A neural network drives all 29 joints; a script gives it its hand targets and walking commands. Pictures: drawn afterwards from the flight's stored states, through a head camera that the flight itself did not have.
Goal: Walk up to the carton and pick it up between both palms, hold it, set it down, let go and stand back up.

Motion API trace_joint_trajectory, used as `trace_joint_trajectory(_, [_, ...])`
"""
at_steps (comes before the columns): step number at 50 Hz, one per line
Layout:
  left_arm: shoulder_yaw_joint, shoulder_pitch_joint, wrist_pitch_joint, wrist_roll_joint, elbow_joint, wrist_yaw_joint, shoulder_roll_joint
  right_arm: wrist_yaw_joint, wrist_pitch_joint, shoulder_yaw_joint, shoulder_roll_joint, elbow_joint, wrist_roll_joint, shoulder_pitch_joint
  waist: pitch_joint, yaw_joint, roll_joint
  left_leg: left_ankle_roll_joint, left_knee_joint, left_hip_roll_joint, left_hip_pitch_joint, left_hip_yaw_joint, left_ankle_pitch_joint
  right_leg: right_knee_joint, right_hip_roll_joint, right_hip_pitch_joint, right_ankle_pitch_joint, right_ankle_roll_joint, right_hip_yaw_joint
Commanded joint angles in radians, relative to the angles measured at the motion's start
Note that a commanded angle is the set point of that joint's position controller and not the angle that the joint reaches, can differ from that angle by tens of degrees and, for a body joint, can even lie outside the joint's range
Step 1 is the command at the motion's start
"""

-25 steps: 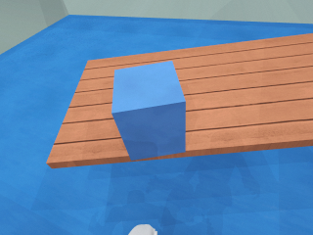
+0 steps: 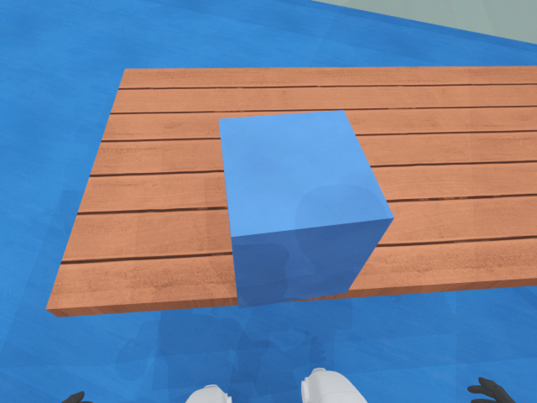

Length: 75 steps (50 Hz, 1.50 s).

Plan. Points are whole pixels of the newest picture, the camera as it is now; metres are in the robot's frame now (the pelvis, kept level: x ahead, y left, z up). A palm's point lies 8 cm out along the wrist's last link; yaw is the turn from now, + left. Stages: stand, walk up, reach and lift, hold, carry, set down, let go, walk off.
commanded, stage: walk up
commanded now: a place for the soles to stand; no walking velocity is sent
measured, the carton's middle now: (288, 214) +0.40 -0.03 +0.02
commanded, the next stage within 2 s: none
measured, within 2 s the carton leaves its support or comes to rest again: neither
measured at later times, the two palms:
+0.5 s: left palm out of the picture +0.08 +0.28 -0.10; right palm out of the picture +0.05 -0.35 -0.09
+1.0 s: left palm out of the picture +0.06 +0.27 -0.07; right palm out of the picture +0.06 -0.36 -0.09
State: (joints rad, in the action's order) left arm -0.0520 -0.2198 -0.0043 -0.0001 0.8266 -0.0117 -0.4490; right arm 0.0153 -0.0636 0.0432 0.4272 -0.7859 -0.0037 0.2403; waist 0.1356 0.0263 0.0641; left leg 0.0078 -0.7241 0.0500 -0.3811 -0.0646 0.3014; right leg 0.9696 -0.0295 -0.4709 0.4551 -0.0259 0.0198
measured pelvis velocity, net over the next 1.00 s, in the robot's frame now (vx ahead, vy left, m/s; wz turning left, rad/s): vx -0.03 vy -0.05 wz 0.04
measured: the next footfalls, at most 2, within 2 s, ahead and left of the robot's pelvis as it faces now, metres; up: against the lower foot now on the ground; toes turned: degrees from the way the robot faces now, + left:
right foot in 0.10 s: +0.07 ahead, -0.15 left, +0.00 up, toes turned +0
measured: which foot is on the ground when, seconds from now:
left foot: down 0.00-1.00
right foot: up 0.00-0.08, down 0.10-1.00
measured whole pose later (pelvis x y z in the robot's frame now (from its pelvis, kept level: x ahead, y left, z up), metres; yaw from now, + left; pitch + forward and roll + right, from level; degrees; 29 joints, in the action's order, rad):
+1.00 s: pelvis -0.03 -0.05 +0.03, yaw +2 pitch -3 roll +0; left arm -0.01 -0.09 -0.02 0.00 1.04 0.02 -0.38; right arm -0.01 -0.05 -0.01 0.40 -1.11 -0.01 0.13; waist 0.03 0.00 -0.02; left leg -0.03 -0.45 0.02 -0.20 0.02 0.20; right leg 0.45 -0.01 -0.24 0.15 -0.03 -0.05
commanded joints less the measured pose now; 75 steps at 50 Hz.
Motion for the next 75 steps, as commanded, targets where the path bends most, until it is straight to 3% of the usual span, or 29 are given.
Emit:
trace_joint_trajectory(1, [-0.062, -0.090, 0.011, -0.015, -0.037, 0.007, -0.172, 0.026, 0.004, 0.066, 0.284, 0.042, 0.014, 0.030, -0.163, -0.023, -0.236, 0.246, 0.168, 0.299, 0.024, 0.277, -0.629, -0.018, -0.021, 0.108, -0.056, -0.011, -0.029])
trace_joint_trajectory(4, [-0.072, -0.099, 0.010, -0.024, -0.025, 0.021, -0.163, 0.030, 0.018, 0.045, 0.267, 0.047, 0.012, -0.075, -0.161, -0.078, -0.191, 0.160, 0.039, 0.205, -0.119, 0.185, -0.349, -0.254, 0.012, 0.280, -0.160, -0.046, -0.043])
trace_joint_trajectory(5, [-0.082, -0.123, -0.001, -0.032, -0.020, 0.020, -0.187, 0.029, 0.025, 0.041, 0.229, 0.050, 0.012, -0.072, -0.174, -0.097, -0.159, 0.095, -0.077, 0.134, -0.189, 0.137, -0.168, -0.335, -0.025, 0.305, -0.175, -0.060, 0.052])
trace_joint_trajectory(6, [-0.093, -0.100, -0.008, -0.040, -0.035, 0.018, -0.256, 0.031, 0.033, 0.027, 0.189, 0.052, 0.018, -0.019, -0.187, -0.073, 0.086, 0.031, -0.300, 0.000, -0.251, 0.025, 0.036, -0.489, -0.198, 0.299, -0.237, -0.130, 0.358])
trace_joint_trajectory(7, [-0.090, -0.008, -0.008, -0.034, -0.057, 0.019, -0.278, 0.044, 0.039, 0.029, 0.193, 0.044, 0.029, -0.025, -0.130, -0.059, 0.141, 0.032, -0.379, -0.050, -0.230, 0.074, 0.337, -0.556, -0.318, 0.176, -0.297, -0.232, 0.457])
trace_joint_trajectory(8, [-0.095, 0.019, -0.009, -0.028, -0.070, 0.014, -0.295, 0.053, 0.038, 0.047, 0.243, 0.012, 0.025, -0.041, -0.149, -0.084, 0.121, 0.036, -0.399, -0.025, -0.153, 0.135, 0.363, -0.552, -0.356, 0.092, -0.261, -0.293, 0.503])
trace_joint_trajectory(9, [-0.086, 0.053, -0.006, -0.025, -0.071, 0.015, -0.257, 0.048, 0.029, 0.045, 0.244, -0.006, 0.028, -0.004, -0.129, -0.056, 0.068, 0.038, -0.386, -0.024, -0.121, 0.156, 0.343, -0.529, -0.318, 0.052, -0.244, -0.276, 0.433])
trace_joint_trajectory(10, [-0.068, 0.081, 0.001, -0.023, -0.087, 0.016, -0.221, 0.042, 0.024, 0.045, 0.235, -0.021, 0.032, 0.009, -0.134, -0.042, 0.137, 0.038, -0.361, -0.032, -0.069, 0.108, 0.297, -0.503, -0.243, 0.025, -0.290, -0.242, 0.314])
trace_joint_trajectory(12, [-0.054, 0.111, -0.002, -0.034, -0.090, 0.015, -0.191, 0.032, 0.023, 0.042, 0.204, -0.058, 0.023, 0.051, -0.119, -0.024, 0.182, 0.040, -0.283, -0.041, -0.040, 0.047, 0.204, -0.468, -0.213, 0.032, -0.358, -0.204, 0.242])
trace_joint_trajectory(16, [-0.036, 0.116, 0.004, -0.008, -0.070, 0.015, -0.170, 0.020, -0.005, 0.044, 0.185, -0.100, 0.003, 0.070, -0.157, 0.004, 0.106, 0.040, 0.170, -0.045, 0.161, 0.043, 0.048, -0.345, -0.147, 0.015, -0.203, -0.111, 0.162])
trace_joint_trajectory(17, [-0.027, 0.101, 0.004, -0.009, -0.056, 0.013, -0.143, 0.021, -0.016, 0.044, 0.189, -0.114, -0.021, 0.081, -0.176, 0.016, -0.031, 0.073, 0.247, 0.024, 0.229, 0.201, 0.096, -0.215, -0.129, -0.035, -0.221, -0.085, 0.125])
trace_joint_trajectory(18, [-0.007, 0.077, 0.001, 0.007, -0.054, 0.017, -0.083, 0.025, -0.031, 0.047, 0.253, -0.094, -0.041, 0.058, -0.190, -0.001, -0.210, 0.136, 0.336, 0.226, 0.262, 0.580, -0.005, -0.049, -0.019, -0.146, -0.073, -0.014, 0.030])
trace_joint_trajectory(19, [-0.026, 0.123, 0.004, 0.005, -0.035, 0.001, -0.163, 0.020, -0.029, 0.061, 0.323, -0.085, -0.028, -0.005, -0.114, 0.000, -0.195, 0.233, 0.351, 0.343, 0.100, 0.685, 0.005, -0.064, -0.013, -0.098, 0.150, -0.005, 0.047])
trace_joint_trajectory(20, [-0.039, 0.108, -0.002, 0.005, -0.004, 0.000, -0.197, 0.021, -0.030, 0.055, 0.312, -0.094, -0.021, -0.064, -0.087, -0.031, -0.189, 0.275, 0.338, 0.313, -0.004, 0.645, 0.036, -0.089, -0.037, 0.035, 0.131, -0.008, 0.078])
trace_joint_trajectory(21, [-0.035, 0.078, -0.014, 0.006, 0.008, 0.007, -0.181, 0.018, -0.027, 0.046, 0.269, -0.089, -0.024, -0.106, -0.085, -0.049, -0.170, 0.243, 0.275, 0.267, 0.023, 0.493, -0.090, -0.174, -0.042, 0.059, 0.082, -0.014, 0.055])
trace_joint_trajectory(23, [-0.026, 0.029, -0.031, 0.002, 0.031, 0.014, -0.135, 0.017, -0.021, 0.025, 0.213, -0.094, -0.006, -0.136, -0.111, -0.086, -0.114, 0.108, 0.148, 0.111, 0.001, 0.222, -0.273, -0.365, -0.042, 0.183, -0.290, -0.040, 0.053])
trace_joint_trajectory(24, [-0.027, 0.068, -0.035, -0.006, 0.025, 0.015, -0.153, 0.019, -0.023, 0.022, 0.194, -0.100, 0.002, -0.089, -0.152, -0.048, -0.103, 0.064, 0.108, 0.060, 0.027, 0.172, -0.310, -0.355, -0.058, 0.224, -0.445, -0.062, 0.092])
trace_joint_trajectory(26, [-0.026, 0.154, -0.036, -0.006, 0.024, 0.015, -0.176, 0.007, -0.020, 0.007, 0.188, -0.118, 0.001, -0.045, -0.180, -0.004, -0.101, 0.054, 0.136, 0.032, 0.018, 0.185, -0.064, -0.426, -0.130, 0.202, -0.281, -0.090, 0.209])
trace_joint_trajectory(28, [-0.026, 0.150, -0.029, -0.012, 0.039, 0.019, -0.180, -0.002, 0.000, 0.015, 0.184, -0.134, -0.012, -0.079, -0.097, -0.017, -0.126, 0.070, 0.216, 0.026, 0.043, 0.198, 0.255, -0.509, -0.124, 0.065, 0.116, -0.093, 0.213])
trace_joint_trajectory(31, [-0.017, 0.160, -0.022, -0.023, 0.081, 0.031, -0.160, -0.011, 0.003, 0.008, 0.194, -0.168, -0.007, -0.104, -0.025, -0.023, -0.087, 0.062, 0.287, 0.038, -0.037, 0.226, 0.350, -0.585, -0.080, 0.071, 0.244, -0.061, 0.174])
trace_joint_trajectory(38, [0.001, 0.176, -0.040, 0.000, 0.123, 0.028, -0.129, -0.010, -0.010, -0.002, 0.171, -0.216, 0.006, -0.129, -0.205, -0.029, 0.003, 0.038, 0.278, 0.027, 0.137, 0.173, -0.068, -0.618, -0.125, 0.253, -0.120, -0.048, 0.176])
trace_joint_trajectory(40, [0.002, 0.187, -0.029, -0.005, 0.125, 0.028, -0.147, -0.014, 0.007, -0.003, 0.166, -0.229, -0.006, -0.129, -0.162, -0.020, -0.038, 0.041, 0.310, 0.025, 0.121, 0.161, 0.070, -0.695, -0.132, 0.192, 0.128, -0.046, 0.190])
trace_joint_trajectory(42, [0.001, 0.197, -0.016, -0.013, 0.139, 0.031, -0.162, -0.019, 0.022, -0.005, 0.181, -0.245, -0.004, -0.126, -0.079, -0.025, 0.053, 0.034, 0.290, 0.004, 0.149, 0.160, 0.158, -0.788, -0.145, 0.067, 0.356, -0.044, 0.216])
trace_joint_trajectory(47, [0.016, 0.205, -0.030, -0.002, 0.161, 0.025, -0.123, -0.013, -0.003, -0.019, 0.180, -0.280, 0.001, -0.127, -0.131, -0.025, -0.014, 0.032, 0.364, 0.046, 0.138, 0.185, -0.121, -0.670, -0.103, 0.275, -0.169, -0.023, 0.123])
trace_joint_trajectory(51, [0.010, 0.205, -0.022, -0.003, 0.180, 0.028, -0.159, -0.015, 0.014, -0.020, 0.181, -0.299, -0.005, -0.157, -0.118, -0.025, -0.022, 0.034, 0.395, 0.042, 0.138, 0.184, 0.062, -0.726, -0.120, 0.223, 0.066, -0.021, 0.146])
trace_joint_trajectory(53, [0.015, 0.205, -0.022, 0.001, 0.185, 0.029, -0.131, -0.016, 0.007, -0.024, 0.172, -0.308, -0.003, -0.160, -0.112, -0.025, -0.098, 0.037, 0.429, 0.059, 0.124, 0.202, 0.035, -0.695, -0.094, 0.254, -0.050, -0.022, 0.125])
trace_joint_trajectory(56, [0.012, 0.218, -0.025, 0.005, 0.219, 0.028, -0.122, -0.014, 0.002, -0.030, 0.164, -0.309, -0.005, -0.163, -0.152, -0.025, -0.052, 0.034, 0.444, 0.079, 0.141, 0.208, -0.078, -0.666, -0.091, 0.343, -0.193, -0.015, 0.086])
trace_joint_trajectory(59, [0.018, 0.186, -0.025, 0.005, 0.217, 0.023, -0.121, -0.006, -0.001, -0.030, 0.165, -0.307, -0.003, -0.190, -0.181, -0.038, -0.109, 0.035, 0.439, 0.093, 0.183, 0.191, -0.204, -0.639, -0.102, 0.380, -0.336, -0.014, 0.073])
trace_joint_trajectory(75, [0.010, 0.223, -0.016, 0.009, 0.258, 0.017, -0.132, 0.003, 0.014, -0.025, 0.151, -0.334, 0.001, -0.220, -0.186, -0.022, -0.061, 0.012, 0.435, 0.086, 0.265, 0.163, -0.343, -0.666, -0.112, 0.405, -0.481, -0.001, 0.054])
